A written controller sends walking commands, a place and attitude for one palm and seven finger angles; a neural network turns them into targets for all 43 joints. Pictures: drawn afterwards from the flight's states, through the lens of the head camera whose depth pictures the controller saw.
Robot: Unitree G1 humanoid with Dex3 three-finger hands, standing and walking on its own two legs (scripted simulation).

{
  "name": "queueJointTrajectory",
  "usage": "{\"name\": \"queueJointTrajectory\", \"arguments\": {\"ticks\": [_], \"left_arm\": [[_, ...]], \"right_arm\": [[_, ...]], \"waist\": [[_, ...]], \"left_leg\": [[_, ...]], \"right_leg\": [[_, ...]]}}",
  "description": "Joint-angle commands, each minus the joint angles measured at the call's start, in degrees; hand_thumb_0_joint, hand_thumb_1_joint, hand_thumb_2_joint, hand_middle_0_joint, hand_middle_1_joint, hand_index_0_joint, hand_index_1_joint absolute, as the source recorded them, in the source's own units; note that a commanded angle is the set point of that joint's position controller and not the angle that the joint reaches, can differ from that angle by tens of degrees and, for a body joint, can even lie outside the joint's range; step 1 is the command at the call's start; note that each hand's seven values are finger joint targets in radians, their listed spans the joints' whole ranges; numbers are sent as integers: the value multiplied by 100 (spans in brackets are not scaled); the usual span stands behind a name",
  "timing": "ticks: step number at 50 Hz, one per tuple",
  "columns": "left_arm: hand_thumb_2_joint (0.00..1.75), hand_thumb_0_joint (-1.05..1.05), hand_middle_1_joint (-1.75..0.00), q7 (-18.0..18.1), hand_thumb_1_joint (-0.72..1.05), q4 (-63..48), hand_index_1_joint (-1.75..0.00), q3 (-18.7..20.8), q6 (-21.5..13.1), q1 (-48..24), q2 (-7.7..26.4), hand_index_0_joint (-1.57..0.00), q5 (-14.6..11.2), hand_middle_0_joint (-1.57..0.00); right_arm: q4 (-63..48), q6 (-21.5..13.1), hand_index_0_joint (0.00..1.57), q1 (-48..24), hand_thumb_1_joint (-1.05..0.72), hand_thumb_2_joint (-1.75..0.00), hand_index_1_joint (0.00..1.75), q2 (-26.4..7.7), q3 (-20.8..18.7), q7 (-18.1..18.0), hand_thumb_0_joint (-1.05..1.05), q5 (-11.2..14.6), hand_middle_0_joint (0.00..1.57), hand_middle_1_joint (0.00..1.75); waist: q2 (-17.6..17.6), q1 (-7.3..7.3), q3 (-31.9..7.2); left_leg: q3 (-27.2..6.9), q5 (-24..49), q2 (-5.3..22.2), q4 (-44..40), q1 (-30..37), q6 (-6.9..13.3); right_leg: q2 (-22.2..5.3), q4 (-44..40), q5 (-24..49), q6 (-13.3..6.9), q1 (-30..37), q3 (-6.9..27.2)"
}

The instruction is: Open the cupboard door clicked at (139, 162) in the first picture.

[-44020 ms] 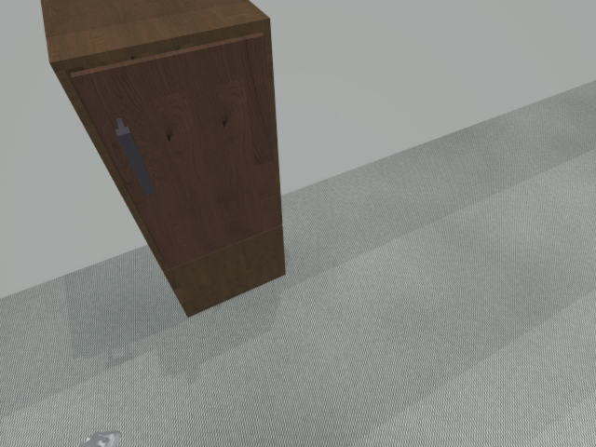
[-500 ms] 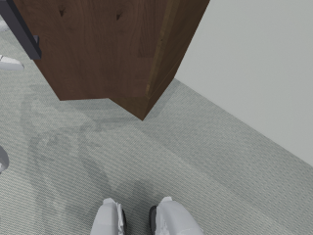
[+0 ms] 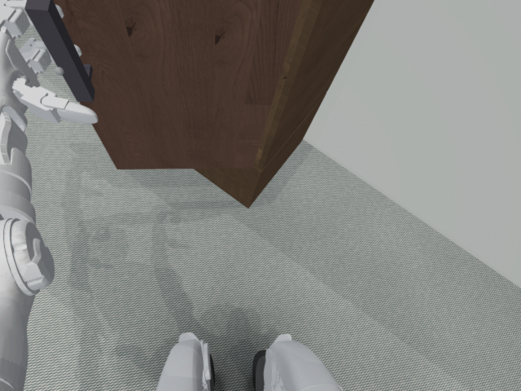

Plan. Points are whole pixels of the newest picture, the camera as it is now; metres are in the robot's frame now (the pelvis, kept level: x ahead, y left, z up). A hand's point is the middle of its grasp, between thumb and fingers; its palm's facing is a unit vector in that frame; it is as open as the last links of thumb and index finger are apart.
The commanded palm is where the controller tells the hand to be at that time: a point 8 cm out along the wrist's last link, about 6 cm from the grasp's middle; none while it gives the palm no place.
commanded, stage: slide the fingers in behind the handle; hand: left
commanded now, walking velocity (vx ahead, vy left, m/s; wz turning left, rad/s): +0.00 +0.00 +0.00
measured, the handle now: (68, 45) +0.59 +0.24 +0.07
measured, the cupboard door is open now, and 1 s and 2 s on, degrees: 41 39 53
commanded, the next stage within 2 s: close the thumb around the handle in 0.62 s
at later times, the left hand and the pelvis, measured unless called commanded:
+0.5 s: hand (76, 65) +0.55 +0.22 +0.07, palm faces +0.05 -1.00 -0.01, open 13.9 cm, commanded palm +0.53 +0.25 +0.07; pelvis +0.00 -0.01 +0.00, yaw -1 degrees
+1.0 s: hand (73, 69) +0.54 +0.22 +0.08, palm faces +0.03 -1.00 +0.00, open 11.8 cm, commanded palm +0.53 +0.25 +0.07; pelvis +0.00 -0.01 +0.00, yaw -2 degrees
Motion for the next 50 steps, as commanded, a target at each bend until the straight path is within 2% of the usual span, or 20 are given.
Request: {"name": "queueJointTrajectory", "arguments": {"ticks": [1, 4, 7, 10, 12, 15, 24, 29, 30, 31, 32, 33, 36, 37, 40, 43, 44, 47, 49, 50], "left_arm": [[30, 0, -120, 175, -50, -1057, -120, 386, -286, -2646, 1255, -30, 21, -30], [30, 0, -120, 451, -50, -1059, -120, 527, -392, -2626, 1553, -30, 249, -30], [30, 0, -120, 466, -50, -938, -120, 366, -441, -2529, 1398, -30, 326, -30], [30, 0, -120, 319, -50, -943, -120, 384, -454, -2569, 1402, -30, 215, -30], [30, 0, -120, 235, -50, -857, -120, 347, -394, -2572, 1380, -30, 176, -30], [30, 0, -120, 198, -50, -970, -120, 540, -396, -2766, 1694, -30, 155, -30], [30, 0, -120, 190, -50, -1186, -120, 428, -390, -2600, 1392, -30, 104, -30], [30, 0, -120, 219, -50, -999, -120, 827, -339, -2167, 1842, -30, 104, -30], [30, 0, -120, 229, -50, -1111, -120, 776, -363, -2311, 1895, -30, 132, -30], [30, 0, -120, 252, -50, -1142, -120, 807, -382, -2195, 1893, -30, 154, -30], [30, 0, -120, 252, -50, -1084, -120, 678, -381, -2153, 1739, -30, 149, -30], [30, 0, -120, 270, -50, -1074, -120, 811, -383, -2127, 1896, -30, 146, -30], [30, 0, -120, 223, -50, -1207, -120, 820, -469, -2036, 1879, -30, 121, -30], [32, 0, -121, 193, -44, -1175, -121, 788, -467, -2053, 1841, -30, 102, -30], [40, 0, -122, 117, -28, -1238, -122, 695, -472, -1956, 1659, -32, 34, -32], [47, 0, -124, 84, -11, -944, -124, 562, -360, -2019, 1524, -33, 5, -33], [49, 0, -125, 87, -5, -1006, -125, 569, -392, -2210, 1528, -33, -26, -33], [56, 0, -127, 133, 12, -1278, -127, 661, -507, -2330, 1670, -34, 31, -34], [61, 0, -128, 150, 23, -1341, -128, 513, -572, -2428, 1432, -35, 3, -35], [64, 0, -128, 168, 28, -1336, -128, 614, -579, -2322, 1519, -36, 22, -36]], "right_arm": [[-160, -32, 20, 1356, -90, -90, 30, -1200, -377, -85, 0, -12, 20, 30], [-281, -52, 20, 1328, -90, -90, 30, -1183, -329, -58, 0, -34, 20, 30], [-303, -43, 20, 1323, -90, -90, 30, -1184, -340, -27, 0, -19, 20, 30], [-295, -44, 20, 1347, -90, -90, 30, -1204, -352, -49, 0, 9, 20, 30], [-286, -37, 20, 1339, -90, -90, 30, -1207, -351, -66, 0, 33, 20, 30], [-274, -55, 20, 1388, -90, -90, 30, -1224, -335, -99, 0, 24, 20, 30], [-208, -41, 20, 1492, -90, -90, 30, -1192, -391, -68, 0, 5, 20, 30], [-286, -29, 20, 1433, -90, -90, 30, -1210, -381, -79, 0, 21, 20, 30], [-308, -17, 20, 1401, -90, -90, 30, -1206, -363, -81, 0, 39, 20, 30], [-338, -17, 20, 1394, -90, -90, 30, -1190, -370, -76, 0, 32, 20, 30], [-342, -17, 20, 1357, -90, -90, 30, -1174, -363, -64, 0, 46, 20, 30], [-340, -24, 20, 1376, -90, -90, 30, -1206, -376, -72, 0, 34, 20, 30], [-383, -37, 20, 1335, -90, -90, 30, -1189, -391, -74, 0, 47, 20, 30], [-368, -32, 20, 1341, -90, -90, 30, -1196, -388, -74, 0, 47, 20, 30], [-374, -14, 20, 1314, -90, -90, 30, -1197, -406, -77, 0, 66, 20, 30], [-341, 3, 20, 1304, -90, -90, 30, -1218, -391, -100, 0, 87, 20, 30], [-333, -10, 20, 1314, -90, -90, 30, -1209, -381, -116, 0, 83, 20, 30], [-299, -40, 20, 1331, -90, -90, 30, -1225, -405, -116, 0, 42, 20, 30], [-273, -48, 20, 1340, -90, -90, 30, -1195, -402, -95, 0, 26, 20, 30], [-251, -39, 20, 1340, -90, -90, 30, -1212, -426, -93, 0, 21, 20, 30]], "waist": [[1431, -288, -2841], [1280, -264, -2748], [1180, -318, -2763], [1070, -345, -2915], [1049, -386, -2759], [1194, -356, -2958], [1315, -338, -3121], [1038, -197, -2874], [1157, -192, -2908], [1237, -128, -2945], [1217, -183, -2849], [1053, -189, -2813], [1198, -124, -3064], [1069, -162, -2979], [1203, -143, -3000], [885, -279, -2639], [974, -294, -2563], [1237, -215, -3035], [1423, -252, -3020], [1451, -189, -3138]], "left_leg": [[-903, 3111, 149, -555, 3820, -367], [-780, 2850, 101, -509, 3393, -284], [-743, 2748, 106, -496, 3297, -270], [-692, 2754, 95, -454, 3222, -229], [-655, 2584, 95, -464, 3102, -208], [-652, 2658, 88, -428, 3094, -195], [-704, 3155, 114, -415, 3520, -234], [-536, 2898, 64, -437, 2945, -163], [-520, 2848, 61, -458, 2943, -180], [-514, 2890, 58, -467, 3000, -191], [-489, 2818, 60, -467, 2995, -184], [-492, 2774, 69, -469, 2906, -169], [-469, 2991, 59, -435, 3035, -190], [-483, 2951, 69, -453, 3008, -188], [-517, 3133, 86, -472, 3269, -213], [-533, 2769, 90, -511, 3038, -184], [-537, 2754, 81, -497, 3032, -176], [-635, 3047, 110, -471, 3462, -249], [-697, 3285, 129, -464, 3678, -292], [-722, 3373, 152, -453, 3797, -322]], "right_leg": [[214, -399, 1455, -80, -246, 338], [211, -362, 1503, -64, -1, 413], [219, -357, 1541, -45, 86, 429], [222, -344, 1688, -31, 230, 478], [219, -385, 1619, -25, 209, 492], [208, -334, 1692, -23, 264, 515], [234, -341, 1901, -39, 179, 458], [238, -388, 2088, -27, 676, 549], [219, -376, 2060, -11, 688, 565], [223, -365, 2064, -22, 701, 553], [224, -399, 2017, -11, 631, 561], [223, -407, 2015, -3, 703, 561], [222, -350, 2216, -7, 802, 585], [223, -363, 2206, 2, 813, 573], [232, -368, 2186, -10, 622, 540], [230, -439, 1934, 11, 496, 527], [225, -427, 1913, -6, 439, 535], [219, -359, 1911, -26, 336, 505], [219, -334, 1882, -41, 146, 471], [217, -331, 1848, -37, 91, 457]]}}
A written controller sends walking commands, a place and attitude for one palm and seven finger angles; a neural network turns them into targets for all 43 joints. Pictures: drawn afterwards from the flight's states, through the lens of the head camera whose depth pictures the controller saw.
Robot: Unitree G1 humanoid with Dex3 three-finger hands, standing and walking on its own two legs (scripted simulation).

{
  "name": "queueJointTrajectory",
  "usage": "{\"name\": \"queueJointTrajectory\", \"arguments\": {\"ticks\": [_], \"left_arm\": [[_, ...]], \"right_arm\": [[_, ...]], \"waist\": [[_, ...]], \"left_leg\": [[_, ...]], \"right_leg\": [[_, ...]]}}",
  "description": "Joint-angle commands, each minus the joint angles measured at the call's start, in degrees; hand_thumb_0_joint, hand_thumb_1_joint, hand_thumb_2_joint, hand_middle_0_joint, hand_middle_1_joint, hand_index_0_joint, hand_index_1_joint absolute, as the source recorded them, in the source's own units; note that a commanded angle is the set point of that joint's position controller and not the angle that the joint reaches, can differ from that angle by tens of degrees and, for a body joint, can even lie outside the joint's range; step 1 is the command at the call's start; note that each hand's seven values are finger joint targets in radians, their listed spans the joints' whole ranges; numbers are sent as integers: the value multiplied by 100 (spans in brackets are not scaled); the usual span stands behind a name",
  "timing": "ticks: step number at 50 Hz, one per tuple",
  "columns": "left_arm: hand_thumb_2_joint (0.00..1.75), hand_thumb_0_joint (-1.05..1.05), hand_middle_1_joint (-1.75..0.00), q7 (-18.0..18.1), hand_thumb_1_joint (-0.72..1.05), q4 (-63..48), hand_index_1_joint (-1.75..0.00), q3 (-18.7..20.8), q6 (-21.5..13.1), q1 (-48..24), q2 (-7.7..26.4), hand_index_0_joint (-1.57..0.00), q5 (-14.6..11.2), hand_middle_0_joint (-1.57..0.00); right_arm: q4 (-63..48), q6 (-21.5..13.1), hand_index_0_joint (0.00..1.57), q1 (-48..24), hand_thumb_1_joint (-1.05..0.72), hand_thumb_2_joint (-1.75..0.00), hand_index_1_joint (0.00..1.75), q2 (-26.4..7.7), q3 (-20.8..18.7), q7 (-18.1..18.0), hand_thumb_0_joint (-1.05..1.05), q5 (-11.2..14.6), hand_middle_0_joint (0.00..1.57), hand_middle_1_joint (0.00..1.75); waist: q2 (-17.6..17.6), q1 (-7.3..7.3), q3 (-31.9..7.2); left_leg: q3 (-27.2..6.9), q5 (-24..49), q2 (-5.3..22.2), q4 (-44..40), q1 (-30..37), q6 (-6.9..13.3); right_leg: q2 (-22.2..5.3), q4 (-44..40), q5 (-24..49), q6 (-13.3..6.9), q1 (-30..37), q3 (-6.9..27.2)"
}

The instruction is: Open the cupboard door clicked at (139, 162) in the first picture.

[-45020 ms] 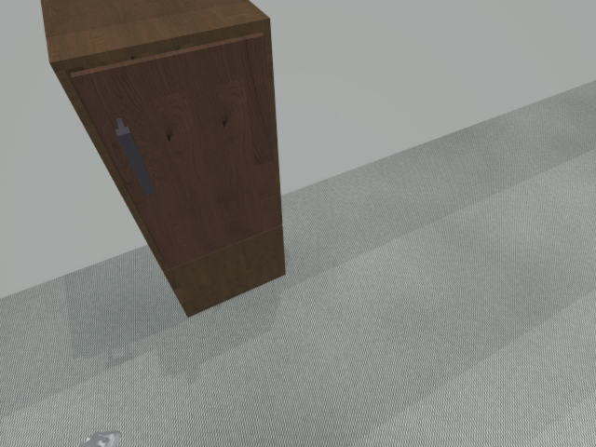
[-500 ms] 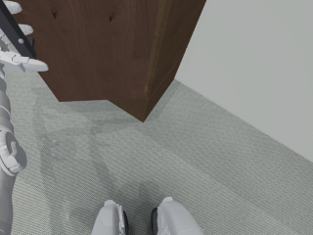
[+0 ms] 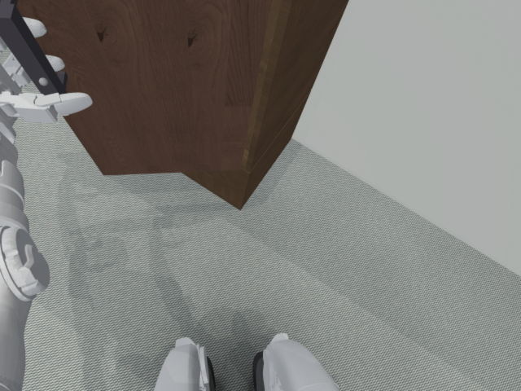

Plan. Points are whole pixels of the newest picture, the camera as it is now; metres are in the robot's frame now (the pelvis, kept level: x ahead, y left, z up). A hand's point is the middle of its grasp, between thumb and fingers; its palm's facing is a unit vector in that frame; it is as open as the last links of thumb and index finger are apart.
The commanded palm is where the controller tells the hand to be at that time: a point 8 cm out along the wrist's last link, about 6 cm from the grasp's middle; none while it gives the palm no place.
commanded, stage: close the thumb around the handle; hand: left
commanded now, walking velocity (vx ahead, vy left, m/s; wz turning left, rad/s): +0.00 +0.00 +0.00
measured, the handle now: (38, 52) +0.59 +0.26 +0.07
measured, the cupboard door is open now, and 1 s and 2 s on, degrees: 39 53 93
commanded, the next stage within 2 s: pull the door open along its arc in 0.42 s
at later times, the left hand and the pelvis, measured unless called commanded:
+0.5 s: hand (51, 78) +0.54 +0.23 +0.08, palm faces +0.06 -1.00 +0.00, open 5.6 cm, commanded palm +0.52 +0.27 +0.07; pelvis +0.00 +0.00 +0.00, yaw +0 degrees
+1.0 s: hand (60, 131) +0.46 +0.21 +0.08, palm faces +0.03 -1.00 +0.01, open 6.0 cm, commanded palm +0.40 +0.27 +0.07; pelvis +0.02 +0.00 +0.02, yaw -1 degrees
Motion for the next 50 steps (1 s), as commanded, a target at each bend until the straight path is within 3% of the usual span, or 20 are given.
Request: {"name": "queueJointTrajectory", "arguments": {"ticks": [1, 3, 4, 6, 7, 8, 11, 14, 17, 20, 23, 25, 27, 30, 35, 38, 44, 48, 49, 50], "left_arm": [[66, 0, -129, 12, 34, -1239, -129, 37, -437, -2505, 1307, -36, -70, -36], [71, 0, -130, 39, 45, -986, -130, -51, -309, -2474, 1215, -37, -66, -37], [73, 0, -131, 65, 51, -946, -131, 96, -290, -2501, 1375, -37, -62, -37], [78, 0, -132, 122, 62, -1166, -132, 223, -307, -2723, 1699, -38, 21, -38], [80, 0, -133, 130, 68, -1294, -133, 142, -356, -2742, 1562, -38, 27, -38], [83, 0, -133, 158, 73, -1332, -133, 288, -395, -2570, 1685, -39, 37, -39], [90, 0, -135, 154, 90, -1456, -135, 196, -501, -2473, 1455, -40, -1, -40], [90, 0, -135, 124, 90, -1069, -135, 173, -362, -2288, 1391, -40, -28, -40], [90, 0, -135, 147, 90, -1123, -135, 179, -305, -2499, 1520, -40, 23, -40], [90, 0, -135, 150, 90, -1146, -135, 311, -370, -2438, 1661, -40, -4, -40], [90, 0, -135, 126, 90, -1082, -135, 321, -367, -2454, 1743, -40, 8, -40], [90, 0, -135, 118, 90, -1226, -135, 179, -425, -2625, 1576, -40, 5, -40], [90, 0, -135, 128, 90, -1066, -135, 199, -384, -2419, 1547, -40, -7, -40], [90, 0, -135, 94, 90, -1306, -135, 295, -415, -2090, 1538, -40, -66, -40], [90, 0, -135, 41, 90, -1808, -135, 341, -437, -1310, 1361, -40, -212, -40], [90, 0, -135, 13, 90, -2065, -135, 283, -387, -553, 1073, -40, -336, -40], [90, 0, -135, 28, 90, -3267, -135, 149, -383, 1056, 460, -40, -694, -40], [90, 0, -135, 103, 90, -3800, -135, 27, -344, 2017, -8, -40, -908, -40], [90, 0, -135, 752, 90, -4171, -135, 662, -344, 2153, -123, -40, -1195, -40], [90, 0, -135, 1247, 90, -4192, -135, 349, -264, 2461, -689, -40, -1151, -40]], "right_arm": [[-33, -25, 20, 1316, -90, -90, 30, -1170, -436, -84, 0, -26, 20, 30], [-55, -10, 20, 1290, -90, -90, 30, -1179, -415, -85, 0, -10, 20, 30], [-61, -21, 20, 1317, -90, -90, 30, -1197, -401, -102, 0, -20, 20, 30], [-94, -23, 20, 1327, -90, -90, 30, -1219, -393, -119, 0, -34, 20, 30], [-108, -32, 20, 1324, -90, -90, 30, -1183, -394, -96, 0, -41, 20, 30], [-107, -35, 20, 1335, -90, -90, 30, -1189, -419, -92, 0, -53, 20, 30], [-114, -22, 20, 1338, -90, -90, 30, -1157, -437, -48, 0, -58, 20, 30], [-106, 7, 20, 1343, -90, -90, 30, -1192, -431, -54, 0, -30, 20, 30], [-125, 5, 20, 1335, -90, -90, 30, -1193, -414, -80, 0, -20, 20, 30], [-125, -25, 20, 1363, -90, -90, 30, -1197, -416, -92, 0, -38, 20, 30], [-128, -38, 20, 1334, -90, -90, 30, -1218, -411, -96, 0, -28, 20, 30], [-111, -38, 20, 1336, -90, -90, 30, -1195, -407, -93, 0, -31, 20, 30], [-112, -48, 20, 1342, -90, -90, 30, -1207, -416, -96, 0, -30, 20, 30], [-169, -56, 20, 1343, -90, -90, 30, -1198, -446, -78, 0, -34, 20, 30], [-317, -5, 20, 1245, -90, -90, 30, -1148, -503, -32, 0, 18, 20, 30], [-452, 27, 20, 1111, -90, -90, 30, -1103, -534, 11, 0, 72, 20, 30], [-763, 22, 20, 760, -90, -90, 30, -985, -619, 86, 0, 200, 20, 30], [-933, -49, 20, 435, -90, -90, 30, -892, -644, 120, 0, 262, 20, 30], [-972, -129, 20, 329, -90, -90, 30, -742, -666, 117, 0, 220, 20, 30], [-969, -204, 20, 216, -90, -90, 30, -658, -643, 151, 0, 205, 20, 30]], "waist": [[1328, -106, -3007], [1091, -175, -2696], [1031, -164, -2658], [1167, -119, -2913], [1328, -85, -3078], [1289, -31, -3147], [1343, -8, -3267], [922, -99, -2821], [1090, -80, -2797], [992, -78, -2940], [961, -86, -2740], [1265, -111, -2894], [1026, -114, -2785], [1075, 44, -3112], [1006, 302, -3292], [755, 433, -3104], [700, 747, -3010], [309, 866, -2579], [364, 1246, -2538], [382, 1205, -2371]], "left_leg": [[-916, 3372, 58, -461, 3629, -309], [-846, 2983, 26, -487, 3271, -241], [-856, 2982, 21, -481, 3179, -223], [-871, 3056, 14, -482, 3199, -243], [-871, 3195, 6, -462, 3352, -266], [-869, 3332, 29, -444, 3443, -280], [-911, 3631, 51, -449, 3673, -328], [-861, 3177, 31, -512, 3268, -241], [-819, 2913, 8, -544, 3138, -236], [-815, 3089, 3, -512, 3121, -230], [-800, 2782, 7, -524, 2962, -215], [-839, 2953, 22, -507, 3256, -252], [-834, 2848, 25, -516, 3133, -233], [-789, 3154, 6, -523, 3276, -244], [-698, 3539, -9, -629, 3435, -255], [-598, 3468, -37, -738, 3325, -226], [-461, 3961, -71, -955, 3543, -225], [-315, 3672, -126, -1115, 3198, -202], [-291, 3797, -151, -1125, 3074, -236], [-287, 3805, -147, -1171, 3046, -303]], "right_leg": [[142, -442, 1831, -15, 82, 230], [140, -508, 1742, 11, 136, 261], [135, -470, 1771, -10, 179, 249], [117, -422, 1851, -1, 310, 272], [125, -411, 1900, -8, 299, 271], [132, -410, 1969, -18, 335, 265], [155, -397, 2024, -12, 306, 233], [164, -475, 1899, -5, 352, 240], [145, -489, 1788, 1, 374, 263], [138, -452, 1985, 4, 522, 279], [134, -481, 1779, 7, 459, 296], [132, -449, 1776, -9, 254, 278], [141, -478, 1735, 0, 300, 274], [140, -448, 1992, -2, 551, 280], [163, -480, 2377, -5, 999, 279], [177, -562, 2464, 1, 1249, 271], [160, -671, 2885, -8, 1747, 286], [118, -734, 3097, 21, 2151, 321], [109, -738, 3076, 18, 2168, 270], [87, -702, 2981, 49, 2078, 238]]}}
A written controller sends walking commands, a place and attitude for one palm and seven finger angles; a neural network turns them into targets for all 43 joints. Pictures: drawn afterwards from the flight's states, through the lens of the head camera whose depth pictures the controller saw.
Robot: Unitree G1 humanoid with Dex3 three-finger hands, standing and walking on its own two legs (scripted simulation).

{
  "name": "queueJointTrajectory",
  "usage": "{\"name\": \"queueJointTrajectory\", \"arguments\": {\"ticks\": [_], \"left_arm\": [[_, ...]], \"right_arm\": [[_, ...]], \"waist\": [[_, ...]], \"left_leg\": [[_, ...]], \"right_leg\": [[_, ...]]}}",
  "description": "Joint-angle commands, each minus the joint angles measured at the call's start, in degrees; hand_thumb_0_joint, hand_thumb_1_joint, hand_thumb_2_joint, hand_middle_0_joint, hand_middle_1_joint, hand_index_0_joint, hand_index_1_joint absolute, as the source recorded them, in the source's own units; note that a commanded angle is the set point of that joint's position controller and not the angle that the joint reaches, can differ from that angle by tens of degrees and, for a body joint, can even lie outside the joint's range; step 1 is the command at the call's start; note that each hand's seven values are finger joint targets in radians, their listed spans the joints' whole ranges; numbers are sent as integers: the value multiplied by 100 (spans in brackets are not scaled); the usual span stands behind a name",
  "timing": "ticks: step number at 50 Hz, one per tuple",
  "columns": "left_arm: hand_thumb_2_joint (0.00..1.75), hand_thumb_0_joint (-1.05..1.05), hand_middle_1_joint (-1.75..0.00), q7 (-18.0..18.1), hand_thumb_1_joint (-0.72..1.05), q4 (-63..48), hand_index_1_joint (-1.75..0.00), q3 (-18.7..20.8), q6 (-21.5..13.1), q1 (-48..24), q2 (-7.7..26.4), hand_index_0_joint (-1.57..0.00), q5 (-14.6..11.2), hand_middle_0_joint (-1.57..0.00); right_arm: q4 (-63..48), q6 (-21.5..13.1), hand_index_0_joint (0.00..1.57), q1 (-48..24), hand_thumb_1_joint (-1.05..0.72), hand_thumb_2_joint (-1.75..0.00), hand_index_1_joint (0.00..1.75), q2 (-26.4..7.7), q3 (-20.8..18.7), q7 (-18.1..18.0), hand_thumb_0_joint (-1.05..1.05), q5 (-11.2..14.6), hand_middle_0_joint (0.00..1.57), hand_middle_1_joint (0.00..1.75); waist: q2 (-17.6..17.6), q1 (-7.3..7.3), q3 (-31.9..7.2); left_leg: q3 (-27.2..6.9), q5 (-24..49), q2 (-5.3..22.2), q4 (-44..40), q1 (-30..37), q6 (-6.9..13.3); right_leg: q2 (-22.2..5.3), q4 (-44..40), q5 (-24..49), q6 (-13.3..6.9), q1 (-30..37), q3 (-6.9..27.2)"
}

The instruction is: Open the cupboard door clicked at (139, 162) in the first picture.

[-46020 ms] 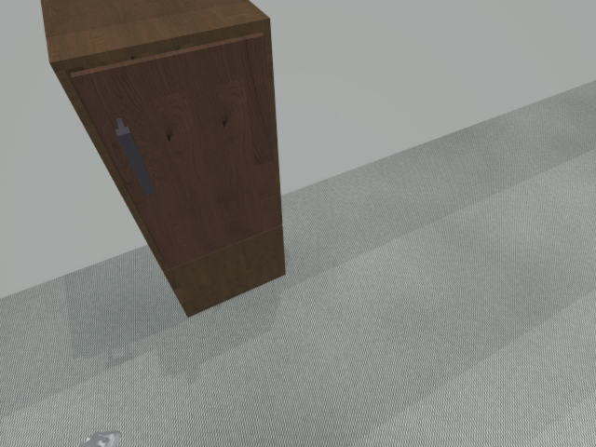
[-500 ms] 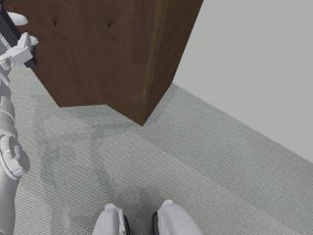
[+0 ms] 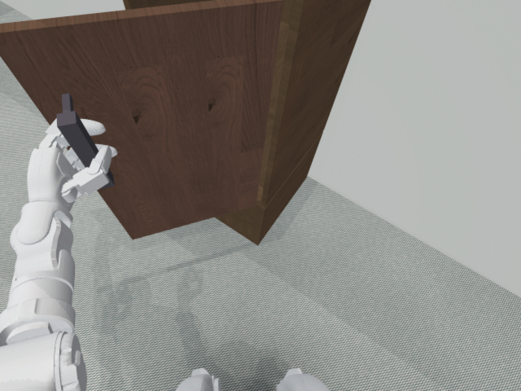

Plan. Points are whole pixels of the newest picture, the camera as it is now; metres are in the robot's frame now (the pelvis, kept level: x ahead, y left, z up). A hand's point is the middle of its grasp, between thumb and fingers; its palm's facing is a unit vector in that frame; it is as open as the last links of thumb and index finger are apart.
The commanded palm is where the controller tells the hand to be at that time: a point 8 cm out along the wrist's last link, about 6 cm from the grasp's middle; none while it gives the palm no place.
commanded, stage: pull the door open along its arc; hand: left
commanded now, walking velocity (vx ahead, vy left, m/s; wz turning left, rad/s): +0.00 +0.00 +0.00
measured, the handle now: (88, 144) +0.49 +0.25 +0.05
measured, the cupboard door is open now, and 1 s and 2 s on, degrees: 53 93 96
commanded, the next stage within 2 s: open thumb and fingers to let go in 0.60 s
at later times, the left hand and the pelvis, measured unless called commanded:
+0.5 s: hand (170, 237) +0.32 +0.11 +0.06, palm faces +0.48 -0.88 +0.02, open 6.3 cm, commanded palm +0.26 +0.14 +0.05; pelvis -0.02 -0.04 +0.00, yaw +4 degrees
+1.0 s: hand (213, 255) +0.30 +0.05 +0.06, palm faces +0.47 -0.88 +0.00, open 8.1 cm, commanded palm +0.24 +0.10 +0.05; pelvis -0.02 -0.06 +0.00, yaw +6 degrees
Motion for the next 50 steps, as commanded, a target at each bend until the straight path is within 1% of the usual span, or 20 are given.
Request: {"name": "queueJointTrajectory", "arguments": {"ticks": [1, 2, 4, 5, 7, 10, 13, 14, 17, 26, 29, 32, 34, 35, 39, 40, 42, 46, 49, 50], "left_arm": [[90, 0, -135, 1335, 90, -1722, -135, 476, -288, -256, 581, -40, -282, -40], [90, 0, -135, 1732, 90, -2017, -135, 516, -288, -72, 404, -40, -209, -40], [90, 0, -135, 2325, 90, -2551, -135, 163, -346, 132, -21, -40, 76, -40], [90, 0, -135, 2621, 90, -2736, -135, 66, -344, 333, -226, -40, 193, -40], [90, 0, -135, 3077, 90, -2917, -135, -315, -300, 382, -589, -40, 475, -40], [90, 0, -135, 3851, 90, -3221, -135, -618, -248, 246, -1059, -40, 807, -40], [90, 0, -135, 4250, 90, -3260, -135, -1242, -225, 273, -1582, -40, 1172, -40], [90, 0, -135, 4305, 90, -3265, -135, -1403, -243, 177, -1665, -40, 1275, -40], [90, 0, -135, 4364, 90, -3483, -135, -1851, -340, 142, -1978, -40, 1476, -40], [90, 0, -135, 4457, 90, -4135, -135, -2885, -345, 1212, -2924, -40, 1385, -40], [90, 0, -135, 4644, 90, -4083, -135, -3000, -233, 1818, -2974, -40, 1508, -40], [90, 0, -135, 4811, 90, -4442, -135, -3225, -163, 2028, -3161, -40, 1647, -40], [90, 0, -135, 4937, 90, -4301, -135, -3160, -107, 1640, -3001, -40, 1798, -40], [90, 0, -135, 5035, 90, -4281, -135, -3001, -119, 1020, -2812, -40, 1846, -40], [78, 0, -132, 5097, 62, -4007, -132, -2699, -140, 1007, -2639, -38, 1811, -38], [75, 0, -131, 5045, 55, -3953, -131, -2839, -133, 1002, -2850, -38, 1725, -38], [69, 0, -130, 4974, 41, -3880, -130, -2806, -146, 943, -2862, -36, 1587, -36], [57, 0, -127, 4840, 13, -3891, -127, -2880, -215, 1032, -2915, -35, 1568, -35], [48, 0, -124, 4783, -8, -3920, -124, -2876, -267, 1214, -2867, -33, 1598, -33], [45, 0, -124, 4767, -15, -3974, -124, -2899, -271, 1240, -2920, -32, 1568, -32]], "right_arm": [[-526, -366, 20, 270, -90, -90, 30, -753, -397, -2, 0, -42, 20, 30], [-519, -392, 20, 213, -90, -90, 30, -713, -419, 37, 0, -81, 20, 30], [-497, -462, 20, 138, -90, -90, 30, -669, -432, 97, 0, -149, 20, 30], [-493, -468, 20, 42, -90, -90, 30, -627, -441, 120, 0, -184, 20, 30], [-478, -454, 20, -77, -90, -90, 30, -602, -442, 145, 0, -243, 20, 30], [-474, -452, 20, -337, -90, -90, 30, -490, -430, 117, 0, -329, 20, 30], [-441, -472, 20, -546, -90, -90, 30, -430, -415, 91, 0, -396, 20, 30], [-422, -488, 20, -558, -90, -90, 30, -421, -420, 66, 0, -418, 20, 30], [-399, -550, 20, -760, -90, -90, 30, -342, -414, 24, 0, -442, 20, 30], [-546, -810, 20, -1151, -90, -90, 30, -186, -377, 38, 0, -451, 20, 30], [-620, -853, 20, -1209, -90, -90, 30, -189, -357, 56, 0, -459, 20, 30], [-710, -905, 20, -1305, -90, -90, 30, -122, -339, 54, 0, -486, 20, 30], [-647, -903, 20, -1329, -90, -90, 30, -125, -318, -8, 0, -497, 20, 30], [-580, -886, 20, -1428, -90, -90, 30, -126, -309, -55, 0, -514, 20, 30], [-465, -843, 20, -1501, -90, -90, 30, -28, -292, -175, 0, -515, 20, 30], [-458, -843, 20, -1558, -90, -90, 30, 1, -283, -180, 0, -504, 20, 30], [-423, -837, 20, -1533, -90, -90, 30, -23, -284, -180, 0, -493, 20, 30], [-419, -828, 20, -1490, -90, -90, 30, -37, -306, -159, 0, -501, 20, 30], [-434, -811, 20, -1410, -90, -90, 30, -59, -325, -142, 0, -507, 20, 30], [-467, -816, 20, -1432, -90, -90, 30, -47, -323, -127, 0, -495, 20, 30]], "waist": [[238, 652, -2017], [294, 764, -2079], [254, 720, -2176], [309, 781, -2235], [-5, 688, -2125], [-130, 720, -2069], [-234, 620, -1851], [-505, 537, -1812], [-164, 560, -1753], [-381, 615, -1572], [-718, 633, -1237], [-631, 681, -1336], [-923, 556, -1073], [-738, 506, -1026], [-945, 592, -1215], [-852, 583, -1201], [-801, 581, -1255], [-739, 579, -1412], [-919, 600, -1483], [-782, 621, -1463]], "left_leg": [[-620, 3789, -99, -487, 1940, -345], [-621, 3870, -96, -494, 1988, -395], [-656, 4021, -75, -440, 2128, -441], [-646, 4059, -68, -448, 2174, -468], [-638, 3774, -81, -438, 2102, -436], [-612, 3242, -140, -467, 1950, -400], [-612, 2608, -187, -500, 1848, -370], [-619, 2462, -198, -482, 1788, -329], [-573, 2132, -244, -532, 1846, -321], [-513, 1762, -312, -596, 1813, -285], [-541, 1490, -318, -636, 1605, -276], [-524, 1381, -355, -621, 1564, -285], [-566, 1132, -356, -553, 1367, -275], [-563, 996, -370, -499, 1294, -269], [-586, 818, -413, -447, 1049, -296], [-580, 854, -423, -481, 1110, -298], [-576, 917, -421, -498, 1172, -308], [-584, 1151, -407, -481, 1257, -308], [-612, 1305, -402, -480, 1266, -303], [-596, 1284, -416, -489, 1276, -308]], "right_leg": [[65, -126, 2874, 21, 1051, -140], [51, -90, 2794, 12, 1047, -146], [39, -3, 2787, -10, 1041, -138], [16, 24, 2786, -10, 1069, -125], [-13, 8, 2786, -10, 1134, -95], [-76, -8, 2691, -40, 1300, -53], [-113, -97, 2402, -53, 1243, -43], [-109, -152, 2390, -47, 1271, -14], [-175, -234, 2214, -72, 1285, 46], [-303, -479, 2159, -43, 1554, 151], [-349, -608, 1910, -15, 1541, 211], [-429, -629, 1884, 1, 1630, 304], [-496, -777, 1496, 45, 1463, 454], [-555, -838, 1266, 65, 1334, 587], [-724, -1064, 1114, 152, 1710, 981], [-731, -1050, 1270, 156, 1745, 946], [-720, -1000, 1467, 161, 1775, 871], [-713, -838, 2074, 183, 1834, 787], [-697, -745, 2396, 188, 1926, 728], [-707, -744, 2412, 188, 1915, 736]]}}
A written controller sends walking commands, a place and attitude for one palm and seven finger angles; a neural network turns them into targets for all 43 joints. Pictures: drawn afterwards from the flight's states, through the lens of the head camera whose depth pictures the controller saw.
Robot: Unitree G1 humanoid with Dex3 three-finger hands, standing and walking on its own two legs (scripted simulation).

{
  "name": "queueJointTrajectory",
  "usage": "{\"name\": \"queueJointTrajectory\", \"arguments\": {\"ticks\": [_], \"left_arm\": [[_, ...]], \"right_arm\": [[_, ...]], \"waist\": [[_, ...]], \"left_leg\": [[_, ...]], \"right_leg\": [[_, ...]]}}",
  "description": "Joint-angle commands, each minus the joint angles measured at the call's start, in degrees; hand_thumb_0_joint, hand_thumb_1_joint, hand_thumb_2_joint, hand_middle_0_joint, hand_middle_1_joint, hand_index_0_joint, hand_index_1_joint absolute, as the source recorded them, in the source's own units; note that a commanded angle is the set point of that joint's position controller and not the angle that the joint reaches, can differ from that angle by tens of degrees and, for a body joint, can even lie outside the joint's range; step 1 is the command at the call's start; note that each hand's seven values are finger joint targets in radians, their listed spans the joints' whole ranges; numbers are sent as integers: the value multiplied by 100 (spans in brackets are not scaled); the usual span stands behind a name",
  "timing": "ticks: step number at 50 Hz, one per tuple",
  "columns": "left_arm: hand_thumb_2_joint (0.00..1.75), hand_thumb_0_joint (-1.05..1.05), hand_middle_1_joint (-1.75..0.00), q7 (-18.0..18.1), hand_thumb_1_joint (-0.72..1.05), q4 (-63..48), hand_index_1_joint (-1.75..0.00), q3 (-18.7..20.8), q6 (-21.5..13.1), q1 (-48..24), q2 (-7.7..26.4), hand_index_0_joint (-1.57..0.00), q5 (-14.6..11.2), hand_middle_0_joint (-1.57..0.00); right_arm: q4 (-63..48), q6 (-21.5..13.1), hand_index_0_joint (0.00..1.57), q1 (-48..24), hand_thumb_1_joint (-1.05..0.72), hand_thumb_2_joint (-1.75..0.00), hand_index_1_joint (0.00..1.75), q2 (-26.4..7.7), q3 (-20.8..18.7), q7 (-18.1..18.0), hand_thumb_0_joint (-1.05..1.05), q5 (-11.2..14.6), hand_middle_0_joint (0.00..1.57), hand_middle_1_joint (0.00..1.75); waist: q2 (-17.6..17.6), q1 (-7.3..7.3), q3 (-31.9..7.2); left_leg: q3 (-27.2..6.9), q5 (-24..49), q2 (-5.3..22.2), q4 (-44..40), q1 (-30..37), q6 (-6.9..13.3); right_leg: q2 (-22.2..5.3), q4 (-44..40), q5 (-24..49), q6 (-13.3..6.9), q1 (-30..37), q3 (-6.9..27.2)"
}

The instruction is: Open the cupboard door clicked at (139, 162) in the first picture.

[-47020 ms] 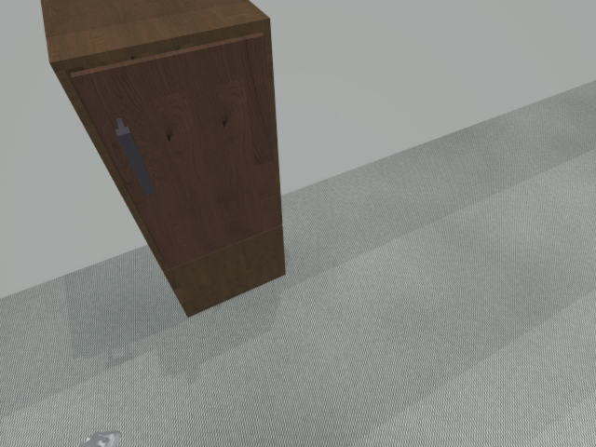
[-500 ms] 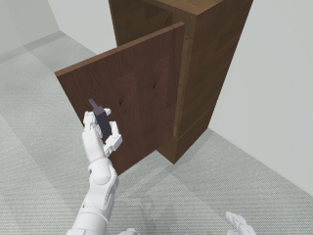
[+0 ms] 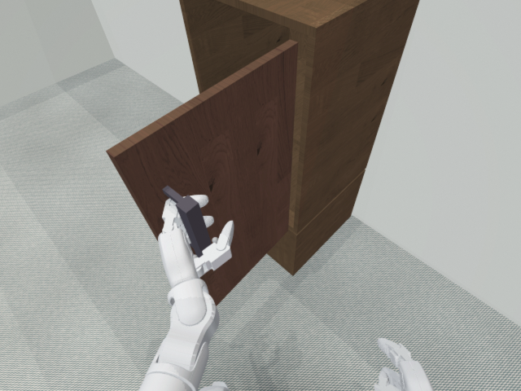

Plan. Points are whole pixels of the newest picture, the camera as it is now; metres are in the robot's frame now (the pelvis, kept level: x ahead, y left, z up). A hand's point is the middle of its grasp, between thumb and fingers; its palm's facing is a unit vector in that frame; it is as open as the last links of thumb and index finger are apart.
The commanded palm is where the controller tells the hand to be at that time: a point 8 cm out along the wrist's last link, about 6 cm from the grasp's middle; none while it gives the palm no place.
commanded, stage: open thumb and fingers to let go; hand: left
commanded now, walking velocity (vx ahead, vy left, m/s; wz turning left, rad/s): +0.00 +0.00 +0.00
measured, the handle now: (189, 226) +0.36 +0.13 +0.05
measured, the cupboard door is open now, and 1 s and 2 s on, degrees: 93 96 96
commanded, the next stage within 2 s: slide the hand sideways off the handle in 0.52 s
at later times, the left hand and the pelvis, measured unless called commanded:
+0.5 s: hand (212, 239) +0.33 +0.09 +0.06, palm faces +0.35 -0.94 +0.00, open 14.9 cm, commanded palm +0.29 +0.14 +0.05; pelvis +0.00 +0.01 +0.00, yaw +0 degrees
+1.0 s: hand (212, 264) +0.29 +0.08 +0.06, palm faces -0.11 -0.99 +0.02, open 16.3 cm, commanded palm +0.27 +0.15 +0.05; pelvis -0.01 +0.04 +0.00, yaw -2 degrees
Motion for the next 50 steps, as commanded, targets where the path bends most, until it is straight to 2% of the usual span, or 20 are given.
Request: {"name": "queueJointTrajectory", "arguments": {"ticks": [1, 4, 5, 7, 9, 18, 20, 23, 25, 31, 32, 33, 35, 37, 39, 41, 44, 47, 49, 50], "left_arm": [[42, 0, -123, -81, -22, -1425, -123, -6, -447, -1247, 41, -32, 132, -32], [33, 0, -121, -99, -43, -1317, -121, 139, -435, -1100, 199, -30, 122, -30], [30, 0, -120, -125, -50, -1368, -120, -34, -437, -1191, 35, -30, 122, -30], [30, 0, -120, -104, -50, -1312, -120, 44, -439, -1362, 94, -30, 116, -30], [30, 0, -110, -85, -50, -1220, -110, 16, -432, -1258, 58, -28, 126, -28], [30, 0, -65, 28, -50, -1121, -65, -51, -386, -1522, -39, -21, 206, -21], [30, 0, -55, 48, -50, -989, -55, -93, -338, -1486, -88, -19, 217, -19], [30, 0, -40, 88, -50, -1038, -40, -166, -329, -1647, -175, -17, 221, -17], [30, 0, -30, 104, -50, -1007, -30, -168, -321, -1726, -222, -15, 159, -15], [30, 0, -30, 188, -50, -1010, -30, -318, -285, -1905, -384, -15, 192, -15], [30, 0, -30, -971, -50, -1086, -30, -1387, -477, -1625, 158, -15, 817, -15], [30, 0, -30, -1577, -50, -1290, -30, -908, -688, -1806, 563, -15, 623, -15], [30, 0, -30, -2525, -50, -1689, -30, -1070, -877, -1880, 654, -15, 336, -15], [30, 0, -30, -3229, -50, -1568, -30, -1107, -798, -1797, 508, -15, -268, -15], [30, 0, -30, -3377, -50, -1420, -30, -941, -601, -1747, 264, -15, -864, -15], [30, 0, -30, -3168, -50, -1342, -30, -496, -519, -1464, 440, -15, -1053, -15], [30, 0, -30, -2757, -50, -1548, -30, -261, -499, -985, 644, -15, -814, -15], [30, 0, -30, -2557, -50, -1755, -30, -381, -570, -652, 647, -15, -479, -15], [30, 0, -30, -2517, -50, -1878, -30, -215, -587, -348, 887, -15, -366, -15], [30, 0, -30, -2544, -50, -1927, -30, -312, -574, -304, 804, -15, -358, -15]], "right_arm": [[-827, -243, 20, -215, -90, -90, 30, -468, -177, -24, 0, 26, 20, 30], [-834, -215, 20, -204, -90, -90, 30, -489, -178, -45, 0, 27, 20, 30], [-842, -209, 20, -234, -90, -90, 30, -474, -164, -38, 0, 22, 20, 30], [-827, -204, 20, -237, -90, -90, 30, -493, -170, -44, 0, 34, 20, 30], [-820, -199, 20, -208, -90, -90, 30, -502, -175, -54, 0, 23, 20, 30], [-813, -161, 20, -239, -90, -90, 30, -504, -189, -61, 0, 18, 20, 30], [-821, -148, 20, -246, -90, -90, 30, -511, -176, -56, 0, 20, 20, 30], [-828, -160, 20, -256, -90, -90, 30, -513, -184, -50, 0, 20, 20, 30], [-827, -178, 20, -267, -90, -90, 30, -524, -183, -46, 0, 31, 20, 30], [-824, -214, 20, -298, -90, -90, 30, -529, -164, -14, 0, 25, 20, 30], [-767, -186, 20, 63, -90, -90, 30, -701, -154, -9, 0, 64, 20, 30], [-885, -200, 20, 95, -90, -90, 30, -675, -196, -47, 0, 128, 20, 30], [-1033, -251, 20, 105, -90, -90, 30, -698, -188, -90, 0, 231, 20, 30], [-1161, -340, 20, 71, -90, -90, 30, -717, -124, -142, 0, 376, 20, 30], [-1230, -417, 20, -79, -90, -90, 30, -726, -60, -182, 0, 482, 20, 30], [-1230, -468, 20, -95, -90, -90, 30, -767, -71, -180, 0, 497, 20, 30], [-1345, -487, 20, -63, -90, -90, 30, -790, -90, -80, 0, 430, 20, 30], [-1449, -476, 20, -45, -90, -90, 30, -763, -109, 20, 0, 377, 20, 30], [-1500, -443, 20, -17, -90, -90, 30, -787, -128, 39, 0, 356, 20, 30], [-1544, -424, 20, -57, -90, -90, 30, -762, -106, 39, 0, 362, 20, 30]], "waist": [[-657, -62, -1502], [-945, -63, -1362], [-797, -87, -1350], [-739, -98, -1280], [-949, -121, -1269], [-587, -94, -1405], [-711, -114, -1317], [-580, -117, -1343], [-737, -143, -1302], [-576, -139, -1331], [-824, -561, -1187], [-658, -399, -1415], [-183, -350, -1741], [-225, -402, -1386], [-350, -342, -1027], [-558, -169, -933], [-629, 14, -1099], [-506, 5, -1063], [-617, 56, -1149], [-556, 27, -1033]], "left_leg": [[-180, 894, -159, -218, 533, 168], [-216, 855, -149, -200, 411, 171], [-204, 839, -166, -220, 436, 172], [-191, 789, -154, -224, 517, 179], [-217, 778, -138, -238, 510, 187], [-172, 795, -139, -266, 654, 192], [-187, 830, -127, -289, 651, 202], [-189, 835, -119, -284, 735, 199], [-207, 796, -113, -297, 728, 205], [-237, 799, -102, -315, 817, 196], [-242, 871, -99, -221, 918, 292], [-252, 1007, -104, -176, 899, 312], [-250, 1130, -119, -164, 1195, 309], [-313, 844, -120, -265, 1256, 305], [-352, 425, -107, -426, 1207, 276], [-373, 244, -104, -523, 1101, 239], [-361, 451, -96, -555, 1077, 234], [-317, 539, -77, -478, 1016, 239], [-296, 553, -67, -442, 916, 250], [-275, 537, -77, -453, 892, 249]], "right_leg": [[-468, -1118, 2579, 642, 1245, 1122], [-492, -1189, 2542, 672, 1253, 1204], [-500, -1170, 2517, 666, 1218, 1180], [-446, -1169, 2261, 626, 1034, 1087], [-420, -1183, 2195, 629, 1021, 1045], [-321, -1067, 1909, 536, 828, 859], [-286, -1048, 1881, 516, 772, 789], [-235, -1015, 1738, 478, 658, 724], [-217, -1039, 1614, 484, 623, 694], [-139, -927, 1343, 412, 440, 541], [-152, -861, 1870, 446, 353, 702], [-193, -803, 2127, 398, 494, 714], [-196, -728, 2222, 366, 558, 762], [-141, -863, 1776, 370, 389, 677], [-79, -1044, 1071, 375, 199, 578], [-73, -1061, 726, 382, 204, 510], [-69, -884, 862, 363, 322, 436], [-75, -761, 993, 353, 231, 446], [-65, -733, 1007, 345, 329, 488], [-72, -743, 1038, 345, 337, 496]]}}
